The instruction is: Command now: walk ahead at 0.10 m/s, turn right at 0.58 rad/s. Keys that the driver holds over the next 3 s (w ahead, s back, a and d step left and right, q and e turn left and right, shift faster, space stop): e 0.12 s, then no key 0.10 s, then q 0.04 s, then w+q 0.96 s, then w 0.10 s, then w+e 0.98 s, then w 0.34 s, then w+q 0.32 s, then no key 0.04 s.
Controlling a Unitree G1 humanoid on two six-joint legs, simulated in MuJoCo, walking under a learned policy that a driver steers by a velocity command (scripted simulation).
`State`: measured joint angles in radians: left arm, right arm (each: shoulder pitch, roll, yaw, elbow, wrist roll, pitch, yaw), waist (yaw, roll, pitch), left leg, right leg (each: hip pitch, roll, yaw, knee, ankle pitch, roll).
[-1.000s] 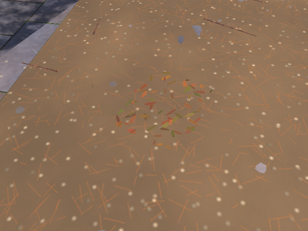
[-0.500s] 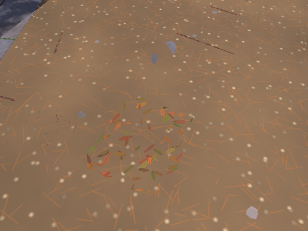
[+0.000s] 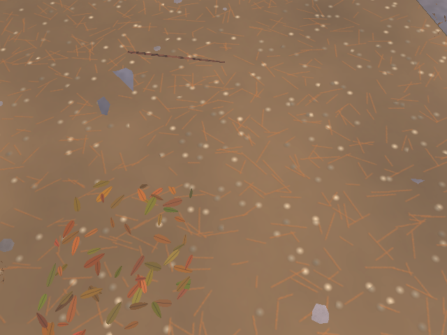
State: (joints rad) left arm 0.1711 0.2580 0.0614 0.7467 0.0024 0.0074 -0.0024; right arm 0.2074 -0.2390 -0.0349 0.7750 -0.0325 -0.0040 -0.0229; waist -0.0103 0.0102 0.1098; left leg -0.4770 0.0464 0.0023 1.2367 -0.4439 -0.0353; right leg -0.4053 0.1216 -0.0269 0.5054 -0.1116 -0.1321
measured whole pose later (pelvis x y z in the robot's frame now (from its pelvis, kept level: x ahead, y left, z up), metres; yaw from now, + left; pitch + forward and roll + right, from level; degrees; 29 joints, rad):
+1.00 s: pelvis +0.29 +0.02 +0.01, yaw +13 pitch +2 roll +0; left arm 0.16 0.24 0.03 0.75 0.04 -0.07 0.02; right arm 0.37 -0.28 -0.08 0.87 -0.03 -0.03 0.02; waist -0.05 0.04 0.01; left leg -0.38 -0.03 -0.05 1.10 -0.36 0.07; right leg -0.27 0.03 -0.06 0.46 -0.22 -0.04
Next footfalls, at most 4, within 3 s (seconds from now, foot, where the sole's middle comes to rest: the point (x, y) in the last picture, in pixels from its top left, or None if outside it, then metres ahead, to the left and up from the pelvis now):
0.42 left None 0.09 0.13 -0.76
0.86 right None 0.37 -0.07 -0.76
1.36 left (164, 272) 0.59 0.22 -0.76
1.90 right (190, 181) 0.92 0.16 -0.76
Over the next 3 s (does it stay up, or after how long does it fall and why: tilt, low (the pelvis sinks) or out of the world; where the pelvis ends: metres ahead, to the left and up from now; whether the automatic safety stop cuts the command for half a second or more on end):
stays up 1.36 0.18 0.01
